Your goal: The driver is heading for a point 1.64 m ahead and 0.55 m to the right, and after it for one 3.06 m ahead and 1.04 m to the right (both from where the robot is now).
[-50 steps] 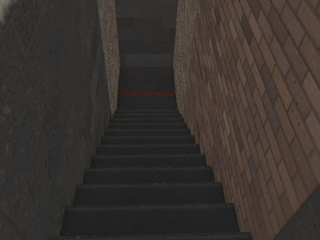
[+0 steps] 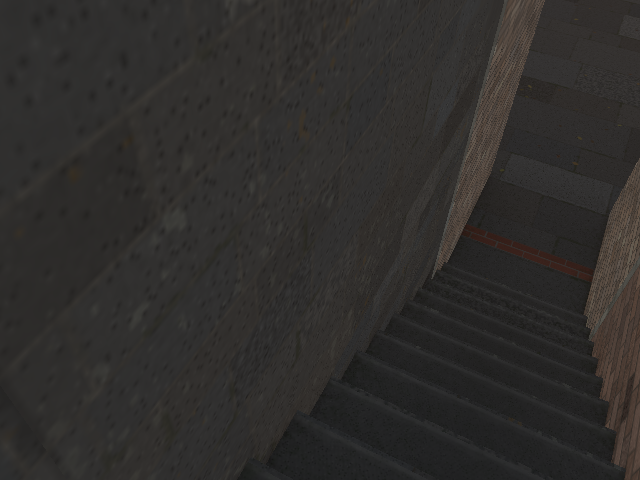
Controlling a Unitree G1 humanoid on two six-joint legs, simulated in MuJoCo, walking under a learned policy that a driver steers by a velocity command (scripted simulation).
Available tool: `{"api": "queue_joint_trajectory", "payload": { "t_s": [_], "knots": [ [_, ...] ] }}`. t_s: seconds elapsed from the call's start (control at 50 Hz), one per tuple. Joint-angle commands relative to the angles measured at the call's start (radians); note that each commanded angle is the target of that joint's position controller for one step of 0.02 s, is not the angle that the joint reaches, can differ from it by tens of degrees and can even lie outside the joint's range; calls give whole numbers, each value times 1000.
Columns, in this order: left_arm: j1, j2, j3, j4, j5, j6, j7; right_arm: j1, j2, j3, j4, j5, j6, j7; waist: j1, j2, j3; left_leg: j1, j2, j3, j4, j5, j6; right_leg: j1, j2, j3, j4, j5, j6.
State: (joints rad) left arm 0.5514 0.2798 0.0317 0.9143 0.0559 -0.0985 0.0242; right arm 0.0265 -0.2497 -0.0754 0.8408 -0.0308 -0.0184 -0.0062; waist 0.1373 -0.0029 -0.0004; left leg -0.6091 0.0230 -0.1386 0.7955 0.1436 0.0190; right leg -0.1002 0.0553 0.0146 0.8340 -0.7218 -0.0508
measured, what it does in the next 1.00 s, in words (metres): goes down, turning right: left foot 0.19 m lower, then right foot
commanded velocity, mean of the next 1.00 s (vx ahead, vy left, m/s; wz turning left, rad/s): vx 0.10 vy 0.00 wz -0.37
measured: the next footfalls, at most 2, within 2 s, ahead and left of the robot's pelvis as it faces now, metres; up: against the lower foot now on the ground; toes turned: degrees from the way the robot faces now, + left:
left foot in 0.14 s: +0.23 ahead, +0.16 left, -0.19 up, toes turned +5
right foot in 0.68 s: +0.17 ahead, -0.11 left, -0.19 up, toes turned -11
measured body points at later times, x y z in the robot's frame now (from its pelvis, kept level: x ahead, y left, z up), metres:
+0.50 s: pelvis +0.15 +0.04 -0.14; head +0.18 +0.08 +0.31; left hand +0.38 +0.27 -0.25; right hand +0.11 -0.23 -0.25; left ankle +0.19 +0.16 -0.86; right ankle +0.18 -0.11 -0.70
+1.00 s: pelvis +0.13 -0.02 -0.14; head +0.13 -0.06 +0.31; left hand +0.32 +0.18 -0.23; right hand +0.16 -0.32 -0.26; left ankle +0.23 +0.11 -0.77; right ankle +0.13 -0.11 -0.86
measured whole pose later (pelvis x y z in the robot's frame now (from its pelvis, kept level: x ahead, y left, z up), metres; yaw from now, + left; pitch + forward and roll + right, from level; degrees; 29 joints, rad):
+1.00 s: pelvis +0.13 -0.02 -0.14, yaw -25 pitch +1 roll +4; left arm 0.32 0.21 0.01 0.67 0.00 0.04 0.02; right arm 0.14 -0.27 -0.06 0.73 -0.04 0.10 -0.05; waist 0.02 0.03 0.00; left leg -0.65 -0.05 -0.04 1.20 -0.29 -0.04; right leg -0.38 0.12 0.22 0.67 -0.29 -0.06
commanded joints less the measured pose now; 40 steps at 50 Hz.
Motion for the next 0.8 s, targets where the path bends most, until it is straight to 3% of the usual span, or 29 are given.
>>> {"api": "queue_joint_trajectory", "payload": {
  "t_s": [0.02, 0.04, 0.06, 0.1, 0.12, 0.14, 0.16, 0.18, 0.2, 0.24, 0.26, 0.28, 0.3, 0.32, 0.34, 0.4, 0.48, 0.52, 0.56, 0.58, 0.6, 0.62, 0.64, 0.66, 0.68, 0.7, 0.72, 0.76, 0.8],
  "knots": [
    [-29, 41, -2, -19, -19, -14, 0, -132, 0, 24, -77, 19, -57, 28, -6, 128, 156, 114, 15, 119, -400, 431, -13, -180, -115, 163, -158, 444, -120],
    [-28, 50, -9, 2, -29, -17, -4, -146, 0, 15, -72, 27, -49, 37, 17, 86, 156, 261, -9, 150, -399, 444, -29, -257, -92, 177, -146, 322, -110],
    [-17, 66, -1, 24, -25, -10, 7, -53, 0, 16, -38, 33, -35, 41, 1, 76, 126, 321, 33, 107, -503, 515, -31, -188, -76, 177, -71, 320, -115],
    [-36, 90, 8, 65, -9, 24, 7, 239, -43, 0, 60, 12, -17, 22, -132, -38, 75, 531, 57, 144, -632, 511, -39, -143, -28, 142, 239, 565, -105],
    [11, 111, 23, 72, -22, 39, 0, 433, -92, -19, 115, -25, -20, 1, -210, 60, 4, 725, 108, 148, -673, 592, -23, -212, -10, 123, 530, 482, -90],
    [57, 83, 37, 103, -38, 56, -6, 518, -146, -31, 138, -48, -10, -2, -243, 125, -73, 936, 186, 99, -517, 643, 10, -412, 94, 45, 908, -103, -54],
    [247, -7, 21, 116, -80, 74, -6, 611, -214, -21, 173, -64, -31, 20, -155, 203, -230, 1191, 352, 36, -71, 1350, 22, -641, 112, 63, 1194, -424, 11],
    [245, -19, 4, 93, -94, 86, 4, 610, -230, -28, 160, -19, -33, 32, -161, 216, -348, 1258, 487, -100, -7, 1345, 154, -822, 57, 112, 1303, -369, 25],
    [151, 5, 0, 90, -56, 104, 10, 532, -138, -5, 108, 17, -42, 28, -170, 104, -301, 1064, 449, -82, -108, 920, 173, -833, 0, 115, 1163, -207, 28],
    [-108, 7, -3, -33, 22, 143, -1, 320, -150, 1, 23, 37, -58, -26, -136, 191, -187, 654, 472, -160, -339, 128, 293, -823, -28, 55, 1097, 161, 43],
    [-212, 64, 12, -55, 42, 156, -5, 258, -104, 20, 16, 37, -59, -43, -122, 118, -68, 435, 441, -84, -405, 92, 264, -741, -53, 103, 957, 347, 56],
    [-229, 64, 15, -66, 48, 174, 1, 271, -105, 27, 18, 31, -62, -57, -111, 124, -20, 308, 434, -60, -386, 321, 284, -667, -36, 74, 962, 365, 71],
    [-226, 48, 12, -68, 23, 184, -4, 316, -102, 34, 28, 32, -62, -63, -89, 76, 15, 233, 391, 20, -392, 427, 278, -618, -32, 76, 828, 452, 92],
    [-291, 19, 2, -121, 19, 187, -14, 312, -92, 42, 37, 62, -71, -75, -83, 96, 22, 203, 387, 36, -388, 431, 272, -601, -29, 91, 688, 542, 119],
    [-308, 6, -1, -137, 16, 192, -16, 328, -95, 47, 36, 63, -72, -83, -86, 115, -13, 242, 377, 55, -359, 492, 262, -591, -16, 76, 648, 596, 124],
    [-343, 3, 0, -150, 6, 207, -15, 344, -134, 42, 4, 46, -56, -82, -96, 203, -108, 361, 373, 63, -294, 502, 256, -633, 22, 58, 807, 660, 113],
    [-480, 26, 13, -238, 13, 230, -17, 380, -111, 46, -41, 28, -9, -78, -147, 174, -37, 404, 365, 74, -268, 254, 229, -712, 19, 77, 774, 632, 107],
    [-529, 7, 10, -279, -7, 227, -24, 411, -94, 55, -55, -8, 17, -76, -166, 170, -4, 425, 334, 129, -239, 142, 191, -702, 1, 36, 490, 583, 102],
    [-546, 5, 1, -304, -27, 214, -32, 356, -171, 29, -93, -34, 37, -74, -181, 234, -21, 313, 331, 200, -263, 39, 164, -445, 21, -67, 310, 460, 82],
    [-532, 20, 5, -309, -18, 208, -28, 316, -209, 16, -113, -30, 34, -71, -173, 283, -42, 258, 364, 198, -239, 70, 151, -332, 9, -87, 393, 532, 71],
    [-501, 46, 18, -321, -26, 201, -30, 257, -218, 11, -144, -13, 27, -65, -145, 281, -35, 209, 340, 232, -201, 43, 106, -256, -6, -70, 285, 454, 58],
    [-464, 29, 14, -326, -59, 185, -39, 280, -214, 4, -135, -13, 47, -68, -149, 268, -10, 228, 301, 280, -186, -112, 94, -215, 19, -104, 58, 238, 45],
    [-395, 20, 11, -310, -67, 168, -57, 308, -225, -5, -114, -18, 85, -80, -126, 235, 14, 253, 300, 248, -140, -200, 102, -149, -7, -39, -200, 132, 13],
    [-351, 25, 19, -272, -54, 149, -54, 369, -195, -11, -93, -2, 115, -78, -121, 26, -30, 170, 256, 278, 103, -358, 85, 0, 16, -10, -310, 186, 11],
    [-340, 58, 13, -281, -67, 126, -53, 386, -97, 11, -114, -22, 143, -67, -169, -197, 28, -193, 183, 261, 454, -833, 42, 99, -123, 303, -245, 491, -36],
    [-193, 272, 63, -302, -96, 118, -65, 206, -79, 35, -259, -31, 131, -60, -61, -368, -56, -459, 26, 134, 528, -960, -8, 170, -409, 784, -332, 1229, -202],
    [-131, 273, 66, -295, -81, 95, -45, 110, -117, 29, -286, -29, 101, -56, -7, -272, -123, -416, 23, -40, 534, -837, -42, 141, -433, 866, -436, 1083, -239],
    [-314, 158, 28, -300, -46, 109, -24, 94, -151, 8, -221, -15, 85, -62, -129, -232, 41, -404, -8, -13, 503, -628, -55, -37, -325, 650, -427, 675, -181],
    [-378, 107, 12, -319, -51, 125, -16, 176, -154, -9, -161, -8, 109, -58, -190, -219, 45, -246, -15, 52, 534, -506, -61, -237, -223, 469, -399, 757, -128]
  ]
}}
Keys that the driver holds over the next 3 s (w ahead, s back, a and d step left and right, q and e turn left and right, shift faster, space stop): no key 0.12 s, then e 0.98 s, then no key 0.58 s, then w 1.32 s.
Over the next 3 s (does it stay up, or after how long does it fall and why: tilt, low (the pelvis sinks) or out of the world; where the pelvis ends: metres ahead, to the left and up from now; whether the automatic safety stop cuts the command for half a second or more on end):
stays up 0.67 -0.14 -0.52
